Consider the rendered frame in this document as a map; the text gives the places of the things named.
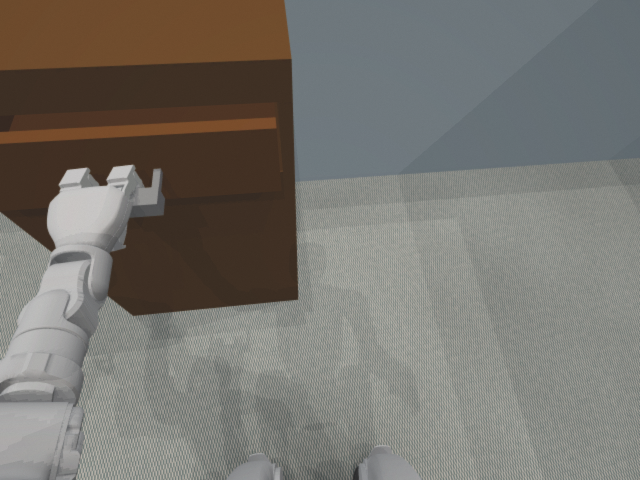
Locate drawer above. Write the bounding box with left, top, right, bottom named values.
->
left=0, top=102, right=282, bottom=211

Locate left robot forearm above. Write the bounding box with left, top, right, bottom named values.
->
left=0, top=244, right=113, bottom=407

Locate robot left upper arm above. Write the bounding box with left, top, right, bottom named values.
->
left=0, top=402, right=85, bottom=480

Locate robot right shin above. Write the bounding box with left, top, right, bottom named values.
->
left=367, top=445, right=392, bottom=460

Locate right robot thigh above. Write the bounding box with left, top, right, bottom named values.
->
left=359, top=453, right=422, bottom=480

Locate cabinet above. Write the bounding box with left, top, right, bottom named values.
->
left=0, top=0, right=298, bottom=316

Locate handle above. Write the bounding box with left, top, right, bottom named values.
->
left=129, top=168, right=165, bottom=218

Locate robot left hand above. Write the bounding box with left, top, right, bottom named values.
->
left=47, top=165, right=145, bottom=254

